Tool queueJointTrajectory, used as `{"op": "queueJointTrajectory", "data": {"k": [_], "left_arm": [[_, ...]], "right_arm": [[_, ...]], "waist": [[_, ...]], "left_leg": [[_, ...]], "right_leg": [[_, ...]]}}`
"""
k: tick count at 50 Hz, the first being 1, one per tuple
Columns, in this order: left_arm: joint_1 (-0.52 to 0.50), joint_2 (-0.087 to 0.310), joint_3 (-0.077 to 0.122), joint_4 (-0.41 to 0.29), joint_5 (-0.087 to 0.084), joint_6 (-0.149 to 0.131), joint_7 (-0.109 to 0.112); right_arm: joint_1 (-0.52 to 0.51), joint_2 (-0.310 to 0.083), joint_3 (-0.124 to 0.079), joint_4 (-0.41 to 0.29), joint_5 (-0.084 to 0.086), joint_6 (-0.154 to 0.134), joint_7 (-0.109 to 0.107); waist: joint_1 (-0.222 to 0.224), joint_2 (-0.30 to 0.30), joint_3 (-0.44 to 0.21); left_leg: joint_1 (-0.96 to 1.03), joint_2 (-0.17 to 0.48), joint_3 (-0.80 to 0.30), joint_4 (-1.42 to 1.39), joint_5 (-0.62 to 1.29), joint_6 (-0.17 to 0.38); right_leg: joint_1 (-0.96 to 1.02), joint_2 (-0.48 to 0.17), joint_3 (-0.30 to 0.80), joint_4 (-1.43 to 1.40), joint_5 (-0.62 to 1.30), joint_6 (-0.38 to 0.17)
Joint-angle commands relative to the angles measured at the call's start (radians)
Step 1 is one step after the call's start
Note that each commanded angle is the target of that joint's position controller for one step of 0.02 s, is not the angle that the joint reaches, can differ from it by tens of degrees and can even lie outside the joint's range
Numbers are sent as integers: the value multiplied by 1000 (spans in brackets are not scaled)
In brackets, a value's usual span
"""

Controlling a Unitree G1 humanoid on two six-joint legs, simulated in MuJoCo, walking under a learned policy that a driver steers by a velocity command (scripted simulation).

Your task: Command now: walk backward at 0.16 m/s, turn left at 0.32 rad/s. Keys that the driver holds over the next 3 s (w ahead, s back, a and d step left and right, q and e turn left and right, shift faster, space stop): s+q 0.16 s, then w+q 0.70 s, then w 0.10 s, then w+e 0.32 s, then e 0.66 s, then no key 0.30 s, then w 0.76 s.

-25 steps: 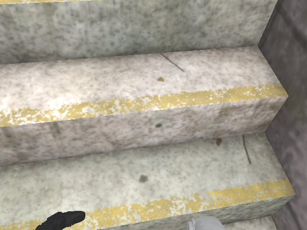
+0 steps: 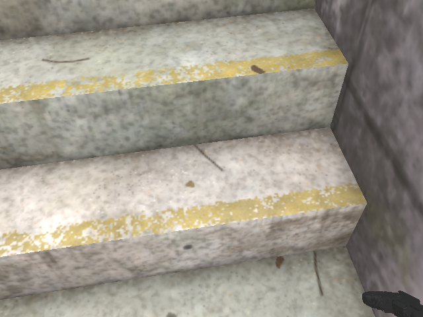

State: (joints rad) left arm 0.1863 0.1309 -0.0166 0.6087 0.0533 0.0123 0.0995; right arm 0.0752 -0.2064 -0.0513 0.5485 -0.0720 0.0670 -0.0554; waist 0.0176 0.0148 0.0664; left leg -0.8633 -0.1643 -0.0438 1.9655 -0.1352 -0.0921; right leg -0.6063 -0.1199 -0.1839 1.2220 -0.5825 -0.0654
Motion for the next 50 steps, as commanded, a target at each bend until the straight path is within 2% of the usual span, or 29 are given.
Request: {"op": "queueJointTrajectory", "data": {"k": [1, 7, 9, 10, 11, 12, 13, 15, 16, 20, 22, 25, 27, 28, 29, 30, 32, 33, 34, 35, 37, 40, 42, 44, 46, 47, 48, 49, 50], "left_arm": [[-138, 120, 31, -157, 2, -30, 24], [-72, 152, 56, -224, 25, -3, 47], [-17, 186, 73, -190, 31, 31, 31], [-38, 177, 79, -173, 30, 39, 23], [-76, 147, 72, -170, 15, 51, 7], [-213, 164, 62, -223, 13, 67, -13], [-315, 87, 31, -326, 17, 72, -28], [-220, 110, 48, -294, 3, 58, -62], [-210, 107, 49, -281, 48, 59, -80], [-9, 141, 62, -145, 21, 42, -86], [50, 150, 57, -133, 3, 29, -85], [131, 109, 47, -25, -31, 9, -76], [98, 20, 39, 74, 2, -6, -71], [54, 26, 35, 99, 39, -33, -68], [30, 96, 28, 99, 77, -84, -71], [66, 156, 51, 132, 95, -121, -73], [167, 188, 94, 157, 33, -150, -88], [162, 353, 155, 114, -8, -187, -48], [149, 332, 149, 130, -17, -194, -24], [211, 267, 128, 164, -9, -194, -18], [319, 186, 104, 243, -8, -184, -27], [396, 169, 104, 354, -22, -171, -40], [370, 174, 99, 372, -58, -148, -29], [308, 255, 95, 318, -88, -152, -2], [211, 387, 120, 244, -156, -162, -49], [150, 409, 127, 176, -135, -176, -91], [38, 319, 122, 123, -86, -186, -142], [-51, 199, 113, 79, -28, -194, -175], [-141, 91, 84, -24, -11, -186, -163]], "right_arm": [[110, -111, -45, -46, -9, 43, -18], [60, -91, -33, -87, 1, 43, 5], [131, -58, -9, -69, 40, 28, 25], [252, -74, -19, -25, 37, 25, 22], [355, -73, -22, 22, 28, 16, 17], [358, -96, -30, 30, 27, 2, 8], [214, -163, -40, -54, 13, 0, -15], [15, -140, -11, -164, -16, -18, -34], [-27, -117, -14, -140, 2, -37, -29], [-42, -58, 17, -76, 39, -92, -3], [-38, -54, 10, -71, 22, -100, -6], [25, 7, 2, -57, -4, -48, -41], [101, 65, -2, -30, 3, -29, -45], [97, 88, -16, -37, 29, -27, -18], [42, 97, -2, -109, 82, -54, -9], [72, 102, 26, -121, 50, -88, -1], [-45, 46, 31, -73, -7, -91, 7], [-163, -26, 13, -176, -7, -60, 20], [-261, -68, -8, -188, 1, -42, 35], [-353, -49, -8, -178, 7, -39, 48], [-458, 39, 22, -183, 16, -47, 56], [-416, 129, 54, -190, 26, -33, 52], [-371, 133, 74, -153, 49, -14, 58], [-80, 58, 47, -46, 75, 21, 40], [251, -71, 10, 38, 67, 20, 32], [323, -139, -22, 77, 55, 16, 20], [223, -247, -70, 62, 52, 22, 13], [186, -199, -77, 69, 38, 13, 14], [104, -176, -67, 110, 41, -25, 19]], "waist": [[-69, -81, -130], [2, -191, -154], [-7, -235, -162], [-67, -212, -201], [-121, -54, -178], [-186, 255, -75], [-155, 450, -111], [-27, 101, -141], [3, -20, -63], [71, -4, -136], [75, 90, -148], [53, 28, -75], [-10, -235, -51], [-75, -193, -95], [-141, -179, -57], [-202, -120, -79], [-75, 45, -129], [-51, -144, -153], [-21, -16, -95], [29, 97, -1], [58, 169, 89], [45, 15, 1], [49, -41, -63], [-78, -173, -271], [-241, -291, -522], [-272, -208, -524], [-250, 163, -507], [-238, 3, -501], [-172, -58, -405]], "left_leg": [[49, 55, -43, 3, 14, -9], [110, 160, -50, -467, -184, 9], [315, 186, 133, -1058, -524, 80], [514, 192, 155, -1188, -403, 117], [640, 165, 132, -1363, -178, 150], [627, 137, -35, -1305, 14, 224], [513, 306, -534, -1388, 223, 330], [316, 334, -568, -1435, -284, 298], [225, 296, -500, -1263, -373, 309], [183, 176, -336, -1119, -267, 309], [200, 166, -352, -1102, -235, 289], [208, 66, -228, -934, -281, 238], [267, -185, -52, -246, -413, 232], [23, -225, -59, 230, -456, 203], [-339, -157, -81, 366, -515, 175], [-604, -35, -136, 379, -482, 195], [-688, 35, -70, 263, -293, 191], [-785, 164, -153, 301, -320, 154], [-866, 190, -197, 315, -259, 142], [-893, 180, -165, 293, -224, 142], [-827, 187, -75, 143, -240, 172], [-669, 173, 40, -1, -314, 213], [-340, 155, 276, -357, -504, 241], [188, -27, 425, -507, -627, 260], [585, -39, 195, -784, -472, 325], [767, 13, -79, -979, -547, 373], [765, 243, -714, -1452, -789, 468], [689, 351, -982, -1656, -813, 479], [599, 365, -908, -1650, -733, 437]], "right_leg": [[102, -271, 389, -391, 682, -157], [319, -311, 363, -410, 792, -135], [360, -231, 199, -511, 688, -70], [278, -216, 166, -397, 581, -63], [169, -133, 99, -215, 277, -33], [-94, 56, 13, 71, -56, 46], [-191, 147, 151, 381, -36, 129], [-81, 121, 336, 469, 126, 145], [-126, 148, 319, 564, 387, 136], [34, 227, 152, 525, 599, 107], [119, 195, 187, 172, 506, 58], [378, 117, 117, -984, 521, -18], [351, 70, 19, -1336, 1072, -50], [457, 44, 19, -1110, 1156, -37], [623, -67, 183, -839, 1631, -1], [863, -187, 227, -743, 1674, -2], [931, -164, 208, -829, 1105, 14], [941, -436, 604, -1025, 627, -140], [941, -431, 629, -1131, 205, -138], [898, -368, 554, -1165, 154, -125], [802, -245, 327, -1158, 462, -33], [786, -137, 131, -1136, 846, 8], [725, -97, -26, -1212, 1432, -13], [603, -169, -45, -959, 2588, -39], [591, -214, -26, -540, 2631, -104], [314, -128, 6, -294, 2227, -128], [47, 181, 24, 230, 841, -73], [-104, 227, 311, 827, 608, -51], [-237, 231, 401, 1069, 589, -54]]}}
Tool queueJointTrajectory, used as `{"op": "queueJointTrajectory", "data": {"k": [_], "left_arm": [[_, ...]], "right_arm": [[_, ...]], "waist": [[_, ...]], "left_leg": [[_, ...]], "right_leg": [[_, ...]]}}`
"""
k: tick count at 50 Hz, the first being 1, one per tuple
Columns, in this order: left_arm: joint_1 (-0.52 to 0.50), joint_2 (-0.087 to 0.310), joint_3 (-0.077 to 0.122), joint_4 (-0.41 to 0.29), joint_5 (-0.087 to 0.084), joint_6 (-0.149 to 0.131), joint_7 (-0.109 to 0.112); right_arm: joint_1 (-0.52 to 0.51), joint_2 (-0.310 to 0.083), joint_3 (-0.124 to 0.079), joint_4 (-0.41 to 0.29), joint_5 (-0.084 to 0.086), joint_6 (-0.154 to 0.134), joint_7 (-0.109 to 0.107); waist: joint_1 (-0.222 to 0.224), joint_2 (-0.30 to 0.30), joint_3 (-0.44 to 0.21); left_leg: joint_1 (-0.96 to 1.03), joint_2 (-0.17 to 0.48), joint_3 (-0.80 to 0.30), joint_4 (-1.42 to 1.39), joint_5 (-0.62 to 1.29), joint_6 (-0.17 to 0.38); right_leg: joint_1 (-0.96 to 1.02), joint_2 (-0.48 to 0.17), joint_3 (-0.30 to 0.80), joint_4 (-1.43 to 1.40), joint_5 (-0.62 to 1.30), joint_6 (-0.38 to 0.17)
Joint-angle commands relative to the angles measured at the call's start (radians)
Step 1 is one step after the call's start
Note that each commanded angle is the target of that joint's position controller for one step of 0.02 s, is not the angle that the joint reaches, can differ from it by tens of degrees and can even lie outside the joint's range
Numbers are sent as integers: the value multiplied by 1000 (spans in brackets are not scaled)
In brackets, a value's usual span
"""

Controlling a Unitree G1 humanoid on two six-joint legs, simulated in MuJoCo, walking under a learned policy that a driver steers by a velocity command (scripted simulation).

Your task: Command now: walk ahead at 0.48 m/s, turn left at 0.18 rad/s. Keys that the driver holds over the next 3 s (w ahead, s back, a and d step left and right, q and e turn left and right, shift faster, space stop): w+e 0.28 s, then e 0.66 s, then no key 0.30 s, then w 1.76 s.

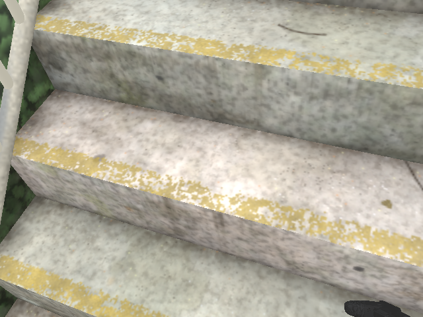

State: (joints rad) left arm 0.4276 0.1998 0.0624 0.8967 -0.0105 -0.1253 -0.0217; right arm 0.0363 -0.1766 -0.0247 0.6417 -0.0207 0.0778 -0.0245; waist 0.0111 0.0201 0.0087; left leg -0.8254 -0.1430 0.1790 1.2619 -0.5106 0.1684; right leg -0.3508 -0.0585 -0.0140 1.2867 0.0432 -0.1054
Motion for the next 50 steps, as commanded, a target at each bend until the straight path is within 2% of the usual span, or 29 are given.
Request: {"op": "queueJointTrajectory", "data": {"k": [1, 3, 5, 6, 8, 11, 14, 16, 17, 18, 19, 20, 21, 22, 23, 24, 25, 27, 28, 29, 32, 35, 37, 43, 45, 47, 48, 49, 50], "left_arm": [[-372, -77, -31, -357, 61, -33, -18], [-252, -180, -86, -348, 63, -8, 27], [-142, -162, -92, -296, 26, 23, 34], [-191, -144, -92, -300, 2, 39, 42], [-335, -185, -104, -326, -10, 71, 67], [-480, -194, -123, -384, 0, 88, 84], [-602, -165, -125, -429, 13, 104, 56], [-618, -197, -135, -402, 26, 107, 40], [-600, -216, -137, -377, 32, 106, 34], [-515, -179, -137, -316, 10, 98, 21], [-495, -174, -146, -296, -16, 98, 26], [-332, -127, -131, -253, -31, 109, 38], [-254, -67, -114, -240, -12, 113, 41], [-195, -7, -86, -212, 17, 112, 36], [-105, 84, -45, -171, 36, 124, 49], [-162, 162, 2, -152, 48, 170, 83], [-286, 124, 12, -161, 38, 166, 82], [-305, 47, -2, -57, 46, 125, 90], [-268, -38, -24, -3, 48, 95, 83], [-269, -74, -34, 11, 49, 85, 75], [-235, -26, -21, 8, 15, 51, 48], [-115, 9, -15, -13, 21, 30, 67], [-21, 66, 10, -15, 40, 25, 70], [41, 69, 30, -62, 28, 29, 100], [107, 110, 53, -34, 26, 45, 105], [115, 122, 66, -26, 32, 59, 117], [112, 168, 78, -44, 15, 74, 118], [47, 130, 77, -50, 45, 95, 119], [29, 134, 63, -77, 21, 83, 96]], "right_arm": [[157, -159, -76, 97, -10, -75, -12], [213, -1, -23, 229, -27, -125, 8], [229, 61, 6, 282, -17, -151, 20], [238, 60, 12, 303, -24, -169, 36], [308, 4, 5, 371, -23, -211, 62], [375, -11, 14, 420, 4, -235, 56], [495, -49, 1, 433, 24, -244, 4], [580, -49, -7, 452, 12, -216, -37], [580, -45, -7, 440, 24, -205, -56], [450, -44, 2, 368, 50, -204, -57], [459, -100, -6, 339, 67, -219, -64], [454, -160, -16, 327, 75, -239, -61], [446, -207, -33, 297, 87, -245, -39], [422, -226, -46, 257, 82, -255, -13], [364, -204, -50, 176, 60, -264, 17], [232, -184, -62, 118, 17, -246, 50], [228, -79, -47, 68, -39, -224, 56], [162, 83, 8, -36, -42, -192, 24], [184, 107, 27, -62, -44, -186, 14], [256, 107, 32, -44, -34, -175, 5], [257, 66, 35, -41, -36, -151, -12], [154, 67, 43, -66, -33, -139, -31], [15, 108, 59, -139, -35, -147, -40], [-195, 95, 64, -239, -42, -125, -2], [-309, 136, 84, -325, -44, -95, 3], [-319, 120, 79, -349, -39, -89, 6], [-332, 130, 97, -352, -3, -77, 11], [-259, 163, 99, -336, 15, -69, 8], [-64, 116, 68, -237, 59, -75, -4]], "waist": [[-77, -120, -141], [29, -160, 38], [86, -139, 85], [78, -98, 100], [40, -22, 115], [36, -14, 110], [-44, 43, 35], [-48, 84, -54], [-37, 72, -95], [16, 40, -157], [5, 102, -201], [77, 229, -323], [88, 290, -413], [113, 272, -469], [143, 89, -446], [158, -190, -433], [82, -28, -337], [-37, 63, 42], [-76, 97, 97], [-108, 101, 122], [-116, 31, 89], [-48, -47, -37], [25, -102, -73], [82, -20, -14], [119, -77, -56], [118, -144, -91], [123, -178, -120], [67, -246, -138], [-4, -226, -246]], "left_leg": [[420, 344, -981, -907, -276, 133], [348, 301, -681, -850, 19, 48], [311, 285, -410, -859, 289, -31], [261, 281, -351, -907, 324, -37], [320, 295, -324, -974, 278, -38], [374, 274, -232, -1061, 222, -116], [549, 325, -246, -1229, 461, -48], [801, 339, -180, -1221, 796, -8], [925, 338, -101, -1163, 1079, -1], [771, 278, 29, -1117, 1550, -17], [717, 335, -11, -1064, 1961, 19], [820, 402, -38, -892, 2356, 45], [921, 422, -43, -702, 2414, 48], [862, 404, -66, -491, 2267, 38], [490, 313, -101, -187, 1660, -41], [201, 50, -144, 392, 542, -106], [19, 81, -299, 830, 468, -122], [-210, 110, -278, 970, 459, -94], [-241, 126, -282, 936, 434, -80], [-246, 137, -269, 882, 427, -81], [-246, 158, -237, 701, 466, -97], [-310, 155, -145, 747, 499, -105], [-561, 168, -165, 1015, 385, -97], [-695, 221, -179, 915, 314, -137], [-642, 221, -166, 709, 235, -149], [-628, 248, -204, 599, 197, -145], [-394, 230, -167, 289, -124, -100], [-98, 208, -139, 161, -222, -59], [240, 113, -44, 76, -229, -39]], "right_leg": [[-606, 151, 214, 1040, -62, -25], [-773, 155, 254, 1121, -137, -62], [-792, 143, 255, 991, -171, -42], [-798, 159, 204, 971, -214, -32], [-986, 174, 139, 1165, -270, -48], [-1031, 131, 60, 988, -232, -58], [-979, 99, -89, 786, -271, -43], [-935, 45, -154, 670, -367, -62], [-898, 36, -145, 576, -440, -66], [-532, 98, -265, 252, -516, -63], [-330, 142, -289, 138, -548, -54], [-213, 170, -266, 91, -572, -55], [-142, 204, -232, -93, -635, -66], [18, 202, -91, -246, -584, -88], [227, 43, 337, -458, -476, -195], [207, -109, 939, -885, -481, -328], [104, -157, 905, -936, -530, -309], [-196, -112, 616, -838, -553, -214], [-259, -56, 503, -826, -478, -165], [-275, -23, 392, -826, -378, -125], [-225, 24, 213, -779, 10, -111], [-31, 5, 240, -728, 352, -130], [196, -76, 400, -802, 286, -152], [357, -89, 481, -848, 144, -171], [407, -72, 490, -924, 167, -149], [511, -99, 485, -931, 251, -149], [435, -115, 408, -1072, 319, -135], [276, -103, 321, -1085, 501, -121], [235, -71, 214, -989, 1066, -92]]}}
Over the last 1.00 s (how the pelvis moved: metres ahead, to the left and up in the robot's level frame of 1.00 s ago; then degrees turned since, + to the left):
0.03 0.09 -0.03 30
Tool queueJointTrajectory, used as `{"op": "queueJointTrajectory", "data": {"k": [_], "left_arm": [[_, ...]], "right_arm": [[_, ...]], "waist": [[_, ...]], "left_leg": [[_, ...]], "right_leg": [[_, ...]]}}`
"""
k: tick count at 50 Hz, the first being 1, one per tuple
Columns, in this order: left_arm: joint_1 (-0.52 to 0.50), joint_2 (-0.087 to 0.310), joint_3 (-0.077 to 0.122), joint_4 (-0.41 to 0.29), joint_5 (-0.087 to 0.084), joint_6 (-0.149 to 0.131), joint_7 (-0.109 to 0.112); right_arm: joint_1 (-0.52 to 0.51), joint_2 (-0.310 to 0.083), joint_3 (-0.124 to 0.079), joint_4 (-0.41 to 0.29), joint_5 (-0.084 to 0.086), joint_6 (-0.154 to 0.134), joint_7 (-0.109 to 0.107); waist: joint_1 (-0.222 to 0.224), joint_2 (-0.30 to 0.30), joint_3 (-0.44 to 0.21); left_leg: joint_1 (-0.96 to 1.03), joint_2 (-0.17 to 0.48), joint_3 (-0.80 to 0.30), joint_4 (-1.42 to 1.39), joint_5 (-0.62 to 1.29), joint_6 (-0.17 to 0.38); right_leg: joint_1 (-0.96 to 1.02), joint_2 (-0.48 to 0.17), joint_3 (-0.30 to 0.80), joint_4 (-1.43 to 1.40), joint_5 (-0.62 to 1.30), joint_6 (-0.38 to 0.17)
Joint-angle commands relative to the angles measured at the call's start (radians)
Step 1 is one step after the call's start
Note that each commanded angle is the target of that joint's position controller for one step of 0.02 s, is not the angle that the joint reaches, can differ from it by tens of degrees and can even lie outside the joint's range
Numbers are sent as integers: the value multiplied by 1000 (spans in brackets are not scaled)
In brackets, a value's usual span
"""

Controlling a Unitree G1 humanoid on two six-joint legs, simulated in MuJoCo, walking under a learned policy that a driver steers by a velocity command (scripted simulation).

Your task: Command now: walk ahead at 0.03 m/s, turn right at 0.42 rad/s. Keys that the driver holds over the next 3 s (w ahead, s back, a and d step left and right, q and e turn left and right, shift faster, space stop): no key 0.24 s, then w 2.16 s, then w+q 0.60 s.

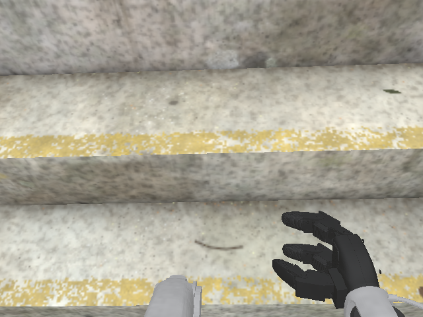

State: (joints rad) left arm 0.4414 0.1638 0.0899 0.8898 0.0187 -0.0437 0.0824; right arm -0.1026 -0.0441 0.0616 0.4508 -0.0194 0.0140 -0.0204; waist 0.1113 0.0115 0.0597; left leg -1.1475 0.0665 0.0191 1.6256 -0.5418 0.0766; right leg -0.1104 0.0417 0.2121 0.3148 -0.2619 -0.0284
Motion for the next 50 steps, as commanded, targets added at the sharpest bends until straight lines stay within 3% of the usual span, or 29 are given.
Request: {"op": "queueJointTrajectory", "data": {"k": [1, 2, 3, 4, 5, 6, 7, 8, 13, 20, 22, 24, 25, 26, 27, 28, 29, 30, 31, 32, 34, 37, 42, 44, 46, 47, 48, 49, 50], "left_arm": [[-49, 190, 40, -84, -58, -31, -36], [-166, 216, 48, -131, -87, -61, -76], [-245, 204, 50, -214, -83, -65, -104], [-177, 144, 38, -192, -13, -60, -122], [-169, 48, 13, -229, 33, -45, -125], [-166, 12, 2, -238, 41, -23, -119], [-132, -12, -18, -235, 64, 1, -100], [-91, -25, -32, -216, 72, 27, -87], [-98, -31, -53, -201, 32, 54, -46], [-319, -11, -50, -301, 37, 44, -75], [-289, -22, -63, -299, -3, 30, -98], [-255, -23, -68, -273, -51, 34, -112], [-151, -1, -56, -210, -61, 42, -116], [0, 14, -43, -150, -42, 47, -103], [145, 26, -29, -67, -30, 30, -98], [232, 15, -37, -15, 7, 6, -96], [216, 81, -28, -32, 14, -1, -86], [129, 68, -27, -45, 20, 4, -61], [34, 104, -18, -49, 18, -8, -47], [27, 100, -13, 1, 8, -27, -42], [81, -22, -39, 59, -10, -63, -54], [147, -36, -51, 123, -8, -100, -69], [147, -6, -49, 144, -6, -142, -81], [158, -19, -55, 155, -4, -123, -65], [206, -14, -51, 172, -16, -97, -22], [211, 6, -47, 167, -32, -88, -14], [233, -15, -49, 179, -41, -73, -9], [147, -9, -62, 131, -61, -81, -9], [165, 61, -59, 124, -65, -101, -11]], "right_arm": [[246, -100, -68, 4, 69, -25, -24], [412, -215, -116, 37, 37, -43, -46], [459, -332, -145, 40, -15, -16, -73], [352, -295, -138, 40, -16, 13, -74], [231, -239, -132, 59, 16, 19, -61], [142, -156, -118, 113, 22, 27, -64], [100, -90, -99, 159, 21, 21, -67], [81, -50, -80, 193, 19, 7, -62], [182, -134, -104, 339, 3, -88, -2], [347, -237, -169, 434, -2, -109, -42], [307, -271, -179, 408, -8, -90, -70], [292, -295, -189, 396, -24, -58, -94], [369, -313, -198, 420, -16, -53, -89], [351, -319, -194, 413, -31, -67, -66], [345, -257, -176, 428, -39, -58, -39], [305, -107, -134, 413, -31, -76, 2], [347, -62, -125, 369, 17, -99, 25], [308, -88, -140, 352, -3, -121, 38], [255, -84, -133, 308, -7, -130, 49], [161, -4, -88, 243, -28, -131, 50], [227, 23, -67, 241, -28, -127, 60], [243, 16, -58, 245, -8, -92, 43], [35, 11, -44, 128, -15, -53, -1], [-89, 19, -27, 55, -1, -41, 6], [-215, 49, -10, 3, 18, -38, 15], [-215, 36, 3, 8, 43, -38, 24], [-164, 74, 16, 42, 44, -33, 23], [-39, 57, 12, 102, 70, -40, 21], [115, 34, -3, 153, 64, -37, 5]], "waist": [[-191, -194, -404], [-291, -105, -509], [-340, 292, -555], [-273, 380, -586], [-163, 282, -482], [-65, 129, -275], [-17, 42, -96], [18, 0, -40], [18, 50, -22], [-71, 99, -75], [-44, 141, -81], [-43, 158, -115], [-58, 100, -141], [-18, 85, -149], [34, -41, -136], [50, -211, -84], [4, -377, -112], [-31, -233, -73], [-78, -191, 4], [-87, -140, 26], [-102, 1, -22], [-108, -19, -64], [-105, -83, 20], [-108, -83, 60], [-52, -125, 81], [-34, -103, 84], [-26, -114, 22], [-91, -103, -52], [-156, -152, -200]], "left_leg": [[801, -102, 111, -431, 48, 63], [1049, 24, -198, -524, 207, 120], [1092, 252, -678, -910, 533, 259], [962, 301, -958, -1122, 636, 317], [834, 252, -854, -1084, 251, 284], [677, 215, -665, -1004, -130, 209], [496, 179, -512, -933, -221, 148], [380, 133, -370, -882, -145, 123], [446, 146, -237, -958, -43, 128], [733, 249, -401, -1151, -333, 142], [685, 232, -329, -1250, -295, 117], [561, 158, -180, -1259, -290, 118], [546, 130, -139, -1260, -376, 157], [449, 167, -179, -1243, -382, 171], [484, 79, -88, -974, -308, 144], [372, -7, 23, -540, 65, 97], [146, -120, -24, -195, 199, 32], [58, -113, -100, 92, 312, -5], [-34, -69, -57, 254, 401, -18], [-98, -48, -31, 430, 474, -1], [-97, -43, -58, 494, 555, 42], [-174, -78, -62, 633, 507, 72], [-404, -37, -24, 749, 357, 69], [-329, 19, 60, 538, 353, 65], [-269, 55, 87, 371, 266, 83], [-108, 45, 186, 89, 186, 98], [73, 18, 230, -13, 159, 118], [372, -51, 277, -220, 112, 126], [546, -131, 306, -131, 10, 126]], "right_leg": [[-24, -173, -4, 112, 1567, -142], [-219, -105, -38, 380, 1361, -75], [-413, 71, -97, 816, 584, -6], [-434, 127, 15, 1305, -3, 20], [-544, 102, 95, 1520, 38, 22], [-645, 67, 71, 1480, 134, 8], [-673, 55, 30, 1459, 183, 0], [-632, 60, 10, 1455, 216, 3], [-803, 88, -16, 1646, 315, -22], [-1019, -99, -93, 1456, 335, -12], [-822, -172, -159, 1057, 161, -13], [-446, -149, -271, 688, -161, -54], [-271, -65, -456, 550, -290, -59], [-26, -53, -459, 506, -235, -73], [21, -15, -397, 357, -249, -74], [24, -142, -119, 270, -333, -76], [107, -371, 524, -139, -584, -114], [60, -462, 754, -336, -747, -109], [4, -438, 581, -255, -630, -96], [-48, -359, 322, -110, -395, -114], [-66, -274, 96, 14, -174, -99], [-25, -275, 34, 19, -87, -118], [-42, -315, -2, -122, -161, -154], [-121, -269, -83, -218, -155, -125], [-79, -287, -68, -355, 1, -176], [-84, -259, -160, -481, 146, -185], [-62, -239, -230, -474, 336, -207], [-118, -215, -325, -337, 1035, -202], [-58, -289, -321, -151, 1767, -235]]}}
Over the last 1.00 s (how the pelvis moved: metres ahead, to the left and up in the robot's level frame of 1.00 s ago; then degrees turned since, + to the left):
0.39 -0.02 0.34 -26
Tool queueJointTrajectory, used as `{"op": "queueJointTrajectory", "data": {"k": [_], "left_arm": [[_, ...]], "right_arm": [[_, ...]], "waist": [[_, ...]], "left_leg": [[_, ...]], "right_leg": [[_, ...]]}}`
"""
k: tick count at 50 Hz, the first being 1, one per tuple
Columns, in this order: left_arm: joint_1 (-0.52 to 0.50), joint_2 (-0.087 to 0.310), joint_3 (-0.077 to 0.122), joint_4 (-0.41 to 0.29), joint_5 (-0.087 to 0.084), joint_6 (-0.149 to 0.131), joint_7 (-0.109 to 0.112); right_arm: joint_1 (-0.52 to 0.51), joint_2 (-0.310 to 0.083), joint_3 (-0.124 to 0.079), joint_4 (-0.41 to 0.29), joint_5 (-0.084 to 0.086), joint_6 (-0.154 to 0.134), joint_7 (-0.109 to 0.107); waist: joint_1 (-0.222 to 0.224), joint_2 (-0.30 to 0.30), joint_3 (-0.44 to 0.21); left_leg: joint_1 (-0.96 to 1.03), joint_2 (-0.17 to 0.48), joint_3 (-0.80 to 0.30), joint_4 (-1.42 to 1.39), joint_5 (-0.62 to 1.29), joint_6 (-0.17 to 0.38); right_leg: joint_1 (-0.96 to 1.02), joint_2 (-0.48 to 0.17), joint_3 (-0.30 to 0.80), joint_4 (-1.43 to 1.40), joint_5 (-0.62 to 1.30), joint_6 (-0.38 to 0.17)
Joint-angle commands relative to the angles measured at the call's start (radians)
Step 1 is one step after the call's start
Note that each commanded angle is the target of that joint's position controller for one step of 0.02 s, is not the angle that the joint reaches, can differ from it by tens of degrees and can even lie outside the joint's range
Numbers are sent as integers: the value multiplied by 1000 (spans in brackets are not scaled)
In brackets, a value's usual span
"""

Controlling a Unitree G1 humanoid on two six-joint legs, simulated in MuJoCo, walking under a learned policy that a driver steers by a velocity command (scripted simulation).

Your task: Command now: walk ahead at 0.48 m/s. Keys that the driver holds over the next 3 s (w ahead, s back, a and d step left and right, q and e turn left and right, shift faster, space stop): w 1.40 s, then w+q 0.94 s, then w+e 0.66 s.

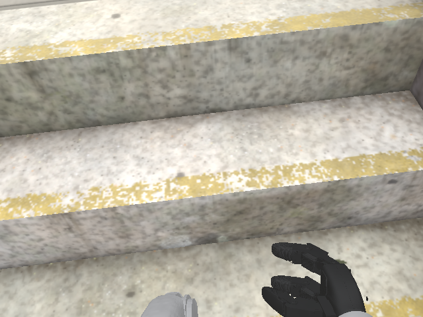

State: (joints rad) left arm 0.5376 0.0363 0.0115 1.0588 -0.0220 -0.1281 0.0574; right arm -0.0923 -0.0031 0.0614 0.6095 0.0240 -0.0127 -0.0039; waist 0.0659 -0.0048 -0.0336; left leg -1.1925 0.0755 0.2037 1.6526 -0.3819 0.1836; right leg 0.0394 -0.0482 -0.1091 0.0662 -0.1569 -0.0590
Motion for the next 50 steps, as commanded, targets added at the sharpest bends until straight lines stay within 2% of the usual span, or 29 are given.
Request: {"op": "queueJointTrajectory", "data": {"k": [1, 2, 3, 4, 5, 7, 9, 10, 12, 14, 16, 18, 24, 26, 27, 28, 29, 30, 31, 32, 33, 34, 35, 37, 38, 42, 45, 47, 50], "left_arm": [[51, 283, 43, -51, -27, -38, -5], [-5, 343, 67, -72, -47, -58, -41], [-24, 302, 69, -123, -37, -72, -69], [-71, 238, 64, -179, -14, -75, -110], [-190, 193, 80, -224, 63, -67, -127], [-342, 11, 32, -385, 105, -33, -99], [-296, -68, -15, -418, 79, -1, -83], [-236, -71, -25, -394, 62, 17, -74], [-239, -50, -28, -380, 48, 44, -48], [-324, -22, -23, -389, 22, 64, -23], [-387, 2, -18, -416, 22, 76, -6], [-482, -7, -28, -451, 33, 74, 5], [-768, 7, -53, -587, 51, 109, -55], [-774, -63, -87, -591, 28, 129, -63], [-660, -32, -74, -525, -12, 128, -71], [-544, 3, -48, -485, -9, 124, -63], [-351, 62, -25, -432, -6, 124, -46], [-186, 146, 6, -414, 31, 125, -38], [-113, 241, 42, -364, 71, 119, -24], [-60, 321, 84, -348, 81, 152, -6], [-196, 366, 111, -341, 59, 147, -7], [-321, 324, 106, -307, 43, 129, -21], [-353, 245, 86, -236, 45, 97, -21], [-344, 49, 26, -104, 59, 60, -29], [-307, 21, 14, -76, 62, 50, -37], [-177, 107, 12, -10, 38, 2, -54], [-104, 170, 19, 8, 19, -31, -58], [-59, 167, 20, 21, 16, -31, -53], [54, 188, 38, 14, 8, -31, -14]], "right_arm": [[289, -65, -27, 22, 5, 0, -25], [414, -152, -53, 36, -19, 6, -27], [459, -254, -94, 85, -50, 2, -30], [516, -348, -129, 127, -69, 16, -46], [427, -363, -161, 149, -56, 35, -54], [286, -251, -140, 248, -58, -1, -50], [301, -77, -92, 381, -73, -44, -32], [301, -46, -80, 395, -72, -58, -20], [301, -71, -77, 405, -59, -95, 2], [347, -164, -90, 413, -42, -132, 11], [431, -217, -100, 423, -20, -156, 10], [519, -219, -104, 444, -29, -153, 6], [689, -214, -123, 431, -25, -134, -51], [738, -193, -129, 478, -9, -122, -81], [632, -184, -117, 430, -6, -121, -75], [666, -255, -123, 404, -3, -144, -64], [675, -311, -126, 406, 22, -171, -41], [630, -390, -150, 376, 38, -192, -6], [617, -327, -144, 322, 52, -198, 32], [503, -311, -163, 263, 8, -196, 72], [403, -233, -174, 200, -41, -183, 71], [351, -127, -149, 113, -76, -169, 55], [277, -69, -124, 51, -81, -157, 35], [372, -11, -82, 49, -71, -123, 13], [413, 23, -65, 67, -58, -110, 10], [288, 32, -42, 46, -6, -69, -27], [178, 21, -32, -22, -6, -54, -60], [72, 3, -20, -71, -27, -38, -50], [-86, -13, -14, -126, -23, -10, -17]], "waist": [[-195, -200, -238], [-267, -229, -364], [-238, -126, -409], [-244, 130, -443], [-223, 226, -408], [-86, 64, -86], [34, -29, 74], [56, -26, 103], [71, -41, 132], [44, 4, 121], [11, 44, 113], [-30, 50, 111], [-165, 77, 61], [-168, 154, 22], [-101, 91, 1], [-74, 139, -102], [18, 179, -255], [109, 251, -391], [101, 71, -418], [148, -133, -398], [107, -135, -340], [8, -54, -247], [-46, -2, -95], [-175, 77, 48], [-183, 55, 66], [-130, -14, 141], [-123, -27, 144], [-112, 16, 145], [-18, -69, 76]], "left_leg": [[679, -160, 51, -277, -240, 35], [834, -167, -33, -480, -202, 32], [1014, -55, -339, -631, -345, 74], [1126, 152, -896, -1015, -673, 187], [1066, 188, -1170, -1344, -752, 159], [782, 209, -888, -1244, -580, 33], [612, 153, -551, -1224, -262, -40], [588, 137, -457, -1232, -143, -59], [545, 103, -290, -1239, 47, -80], [562, 131, -275, -1313, 61, -27], [721, 146, -298, -1367, 33, -32], [897, 166, -328, -1402, -53, -24], [1161, 161, -325, -1657, 83, 39], [1220, 164, -226, -1750, 394, 68], [1071, 111, -113, -1685, 783, 58], [1088, 174, -110, -1506, 1516, 87], [1171, 230, -128, -1279, 1896, 88], [1180, 219, -140, -1056, 1871, 57], [857, 98, -185, -763, 1576, -1], [649, -100, -229, -409, 631, -19], [426, -159, -386, 180, 377, -62], [307, -137, -422, 469, 392, -75], [213, -137, -402, 546, 500, -50], [148, -133, -385, 582, 501, -30], [115, -149, -401, 621, 495, -25], [-127, -169, -323, 718, 340, -33], [-299, -137, -313, 801, 200, -24], [-286, -77, -246, 575, 209, -34], [-215, 3, -15, 348, 170, -48]], "right_leg": [[-79, -240, 22, 317, 1888, -215], [-21, -245, 33, 526, 1853, -199], [-246, -177, 90, 792, 1560, -154], [-550, 18, 125, 1186, 921, -124], [-768, 154, 249, 1701, 250, -105], [-1085, 123, 297, 2134, 254, -117], [-1179, 110, 313, 2137, 185, -120], [-1201, 115, 323, 2133, 174, -113], [-1207, 125, 315, 2056, 218, -96], [-1243, 149, 224, 2138, 208, -72], [-1385, 125, 202, 2212, 137, -67], [-1542, 89, 203, 2268, 55, -83], [-1490, -64, -67, 1805, -63, -53], [-1229, -75, -86, 1519, -239, -109], [-900, -6, -179, 1244, -294, -126], [-683, 96, -220, 1257, -411, -125], [-502, 142, -170, 1185, -408, -144], [-332, 123, -16, 1053, -365, -162], [-178, -86, 455, 850, -607, -259], [-159, -212, 976, 339, -1012, -314], [-217, -276, 1223, 153, -1135, -270], [-331, -275, 1115, 187, -1049, -212], [-452, -260, 902, 298, -866, -163], [-622, -187, 500, 408, -486, -103], [-619, -167, 390, 410, -307, -80], [-539, -187, 230, 262, -129, -95], [-409, -197, 203, 171, -166, -80], [-390, -153, 154, 130, -262, -29], [-264, -181, 195, -94, -197, -124]]}}
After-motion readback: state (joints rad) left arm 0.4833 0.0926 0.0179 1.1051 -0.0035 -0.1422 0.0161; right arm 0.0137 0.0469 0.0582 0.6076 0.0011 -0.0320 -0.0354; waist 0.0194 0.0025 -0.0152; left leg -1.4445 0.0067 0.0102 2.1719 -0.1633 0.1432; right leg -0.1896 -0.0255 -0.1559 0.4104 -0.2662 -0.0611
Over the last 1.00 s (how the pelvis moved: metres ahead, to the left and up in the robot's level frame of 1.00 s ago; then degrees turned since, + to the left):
0.28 -0.04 0.21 -3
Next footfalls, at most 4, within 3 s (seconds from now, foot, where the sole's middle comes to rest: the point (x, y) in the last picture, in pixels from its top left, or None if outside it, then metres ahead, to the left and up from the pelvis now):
0.04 left None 0.18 0.09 -0.60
0.60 right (303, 283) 0.44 -0.12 -0.40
1.16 left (220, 151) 0.66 0.07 -0.20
1.68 right None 0.96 -0.12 0.00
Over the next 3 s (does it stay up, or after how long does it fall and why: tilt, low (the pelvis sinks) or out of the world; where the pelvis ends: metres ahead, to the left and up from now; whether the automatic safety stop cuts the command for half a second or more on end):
stays up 1.46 0.21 0.78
